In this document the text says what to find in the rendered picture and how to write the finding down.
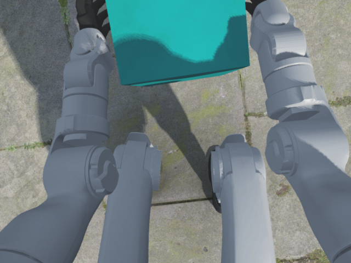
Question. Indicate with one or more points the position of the right robot foot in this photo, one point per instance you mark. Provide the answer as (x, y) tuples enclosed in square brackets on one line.
[(216, 205)]

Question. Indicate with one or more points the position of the left robot upper arm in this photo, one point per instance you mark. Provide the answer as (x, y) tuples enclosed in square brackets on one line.
[(76, 180)]

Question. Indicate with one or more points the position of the left robot thigh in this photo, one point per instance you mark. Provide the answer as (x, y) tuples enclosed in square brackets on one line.
[(125, 236)]

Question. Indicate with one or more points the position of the right robot upper arm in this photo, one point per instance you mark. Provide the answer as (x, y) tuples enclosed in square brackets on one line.
[(312, 155)]

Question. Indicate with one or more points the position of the left robot forearm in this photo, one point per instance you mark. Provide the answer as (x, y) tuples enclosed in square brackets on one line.
[(83, 120)]

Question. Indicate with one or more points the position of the robot right hand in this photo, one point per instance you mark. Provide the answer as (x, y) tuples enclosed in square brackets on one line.
[(250, 7)]

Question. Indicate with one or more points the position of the right robot forearm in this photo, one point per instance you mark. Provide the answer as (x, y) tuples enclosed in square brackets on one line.
[(286, 67)]

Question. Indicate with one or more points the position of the carton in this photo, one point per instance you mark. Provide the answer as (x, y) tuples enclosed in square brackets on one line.
[(166, 41)]

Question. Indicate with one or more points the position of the robot left hand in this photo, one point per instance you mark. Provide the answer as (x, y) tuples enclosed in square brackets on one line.
[(87, 15)]

